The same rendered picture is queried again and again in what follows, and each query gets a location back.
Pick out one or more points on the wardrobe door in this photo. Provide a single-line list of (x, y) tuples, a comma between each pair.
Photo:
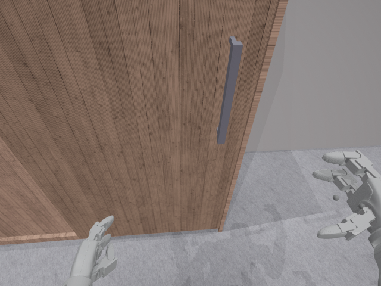
[(112, 106), (24, 208)]

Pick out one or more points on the robot right forearm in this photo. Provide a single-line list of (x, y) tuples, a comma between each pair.
[(375, 241)]

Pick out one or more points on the robot left hand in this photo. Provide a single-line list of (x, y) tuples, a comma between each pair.
[(90, 250)]

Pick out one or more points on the handle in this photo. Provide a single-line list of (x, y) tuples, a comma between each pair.
[(229, 88)]

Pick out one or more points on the robot right hand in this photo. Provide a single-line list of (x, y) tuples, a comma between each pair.
[(369, 193)]

